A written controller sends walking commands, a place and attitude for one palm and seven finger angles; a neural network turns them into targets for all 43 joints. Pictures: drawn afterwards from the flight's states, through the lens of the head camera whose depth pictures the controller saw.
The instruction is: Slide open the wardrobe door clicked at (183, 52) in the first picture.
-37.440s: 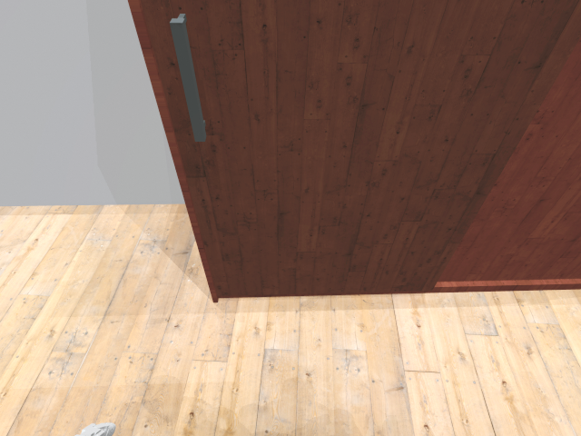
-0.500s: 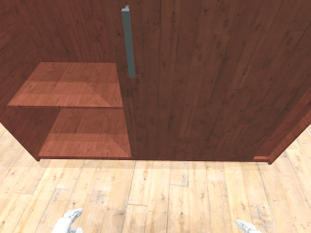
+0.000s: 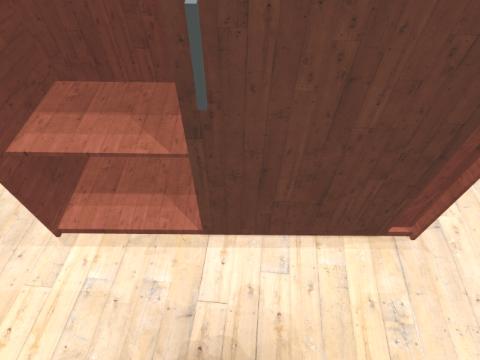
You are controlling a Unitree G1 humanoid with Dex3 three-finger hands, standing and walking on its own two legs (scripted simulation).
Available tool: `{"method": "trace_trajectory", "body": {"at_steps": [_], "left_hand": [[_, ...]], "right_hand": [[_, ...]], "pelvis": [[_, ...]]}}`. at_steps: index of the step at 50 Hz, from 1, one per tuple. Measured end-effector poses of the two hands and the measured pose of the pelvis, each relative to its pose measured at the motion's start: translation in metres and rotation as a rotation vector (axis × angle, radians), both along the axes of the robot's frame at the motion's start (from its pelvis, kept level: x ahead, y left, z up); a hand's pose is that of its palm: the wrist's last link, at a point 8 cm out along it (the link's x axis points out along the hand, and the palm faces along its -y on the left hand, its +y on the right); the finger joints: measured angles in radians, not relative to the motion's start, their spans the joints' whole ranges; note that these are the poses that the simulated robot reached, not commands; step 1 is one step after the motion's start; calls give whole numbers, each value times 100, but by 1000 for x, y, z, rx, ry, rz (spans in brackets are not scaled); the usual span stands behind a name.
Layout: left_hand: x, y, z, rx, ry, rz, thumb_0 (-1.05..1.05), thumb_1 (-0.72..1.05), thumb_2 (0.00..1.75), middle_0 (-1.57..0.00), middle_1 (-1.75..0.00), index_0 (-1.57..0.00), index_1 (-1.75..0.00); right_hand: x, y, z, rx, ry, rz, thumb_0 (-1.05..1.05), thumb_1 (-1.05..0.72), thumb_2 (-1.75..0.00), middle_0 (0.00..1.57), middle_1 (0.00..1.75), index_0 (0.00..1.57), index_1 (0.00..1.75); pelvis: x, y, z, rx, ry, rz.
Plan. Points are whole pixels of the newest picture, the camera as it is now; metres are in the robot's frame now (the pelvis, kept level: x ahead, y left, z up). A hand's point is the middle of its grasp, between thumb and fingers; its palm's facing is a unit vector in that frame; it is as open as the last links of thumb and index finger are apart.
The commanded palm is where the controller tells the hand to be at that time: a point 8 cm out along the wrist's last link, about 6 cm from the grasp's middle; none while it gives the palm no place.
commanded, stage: let the arm hang, fingers relaxed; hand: left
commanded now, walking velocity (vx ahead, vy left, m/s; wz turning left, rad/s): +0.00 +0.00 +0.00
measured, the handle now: (198, 57) +0.68 +0.13 +0.14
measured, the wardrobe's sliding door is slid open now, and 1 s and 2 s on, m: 0.67 0.67 0.67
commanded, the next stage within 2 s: look to check the result in 0.38 s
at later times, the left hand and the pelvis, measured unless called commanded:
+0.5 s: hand out of the picture +0.04 +0.17 -0.18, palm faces -0.03 -0.98 -0.19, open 7.4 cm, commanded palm none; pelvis +0.02 +0.00 +0.00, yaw -1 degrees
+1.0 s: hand out of the picture +0.04 +0.17 -0.18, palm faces -0.03 -0.98 -0.19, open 7.4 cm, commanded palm none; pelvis +0.03 -0.01 +0.00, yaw -1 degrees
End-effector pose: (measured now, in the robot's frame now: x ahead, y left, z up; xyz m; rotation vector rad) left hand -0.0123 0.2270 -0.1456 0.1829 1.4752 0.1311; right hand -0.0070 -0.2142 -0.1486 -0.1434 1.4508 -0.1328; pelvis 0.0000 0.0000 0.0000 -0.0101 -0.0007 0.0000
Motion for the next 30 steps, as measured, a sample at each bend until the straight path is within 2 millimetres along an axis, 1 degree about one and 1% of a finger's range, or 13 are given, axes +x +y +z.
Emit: {"method": "trace_trajectory", "body": {"at_steps": [3, 5, 9, 12, 18, 30], "left_hand": [[19, -6, -1, -14, -55, -9, 0, 91, 90, -20, -30, -20, -30], [29, -6, -1, -9, -78, -19, 1, 92, 90, -20, -30, -20, -30], [42, -2, -1, -7, -108, -29, 1, 93, 90, -20, -30, -20, -30], [48, -1, 0, -6, -121, -33, 1, 93, 90, -20, -30, -20, -30], [51, -1, 1, -6, -111, -34, 0, 92, 90, -20, -30, -20, -30], [42, -7, 0, -15, -62, -21, 0, 91, 90, -20, -30, -20, -30]], "right_hand": [[7, -2, 0, -9, -19, 2, 2, -93, -90, 20, 30, 21, 30], [11, -4, 1, -14, -35, -1, 2, -93, -90, 20, 30, 21, 30], [19, -8, 4, -23, -60, -4, 2, -93, -90, 20, 30, 21, 30], [23, -10, 5, -26, -67, -3, 1, -92, -90, 20, 30, 20, 30], [27, -10, 5, -25, -60, -1, 1, -92, -90, 20, 30, 20, 30], [31, -10, 4, -22, -40, -3, 1, -92, -90, 20, 30, 20, 30]], "pelvis": [[1, 1, 0, 2, -3, 0], [2, 1, 0, 4, -4, -2], [5, 1, 1, 5, -4, -6], [7, 0, 1, 5, -3, -6], [11, 0, 2, 6, -1, -7], [20, -1, 2, 7, -5, -11]]}}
